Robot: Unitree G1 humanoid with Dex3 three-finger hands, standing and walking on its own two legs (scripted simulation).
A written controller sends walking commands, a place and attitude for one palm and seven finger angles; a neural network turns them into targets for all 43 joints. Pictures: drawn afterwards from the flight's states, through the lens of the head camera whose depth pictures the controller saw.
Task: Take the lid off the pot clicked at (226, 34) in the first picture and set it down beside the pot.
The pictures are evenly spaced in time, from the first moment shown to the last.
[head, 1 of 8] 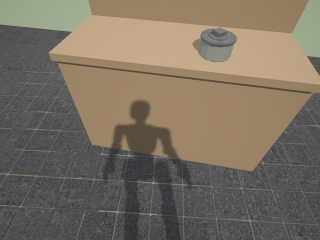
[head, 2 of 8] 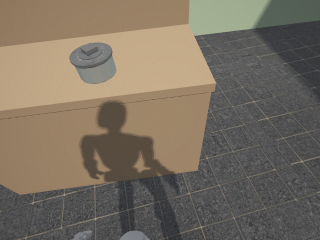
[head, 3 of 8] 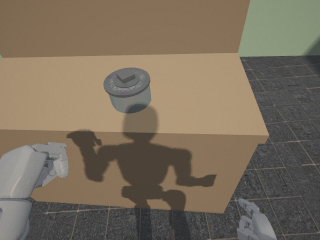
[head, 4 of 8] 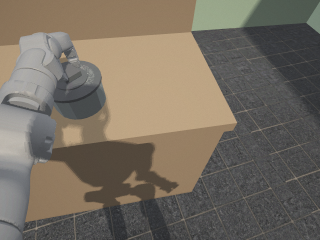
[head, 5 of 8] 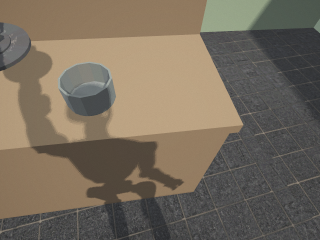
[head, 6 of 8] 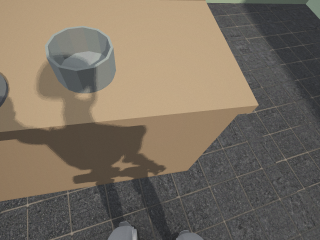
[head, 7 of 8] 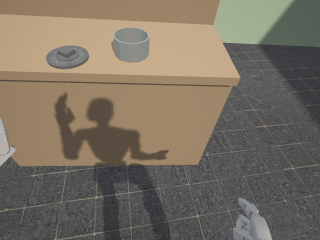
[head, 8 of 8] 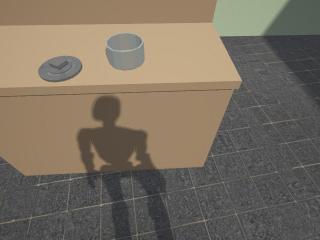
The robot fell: no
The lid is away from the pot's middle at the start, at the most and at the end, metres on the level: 0.00 0.26 0.26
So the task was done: yes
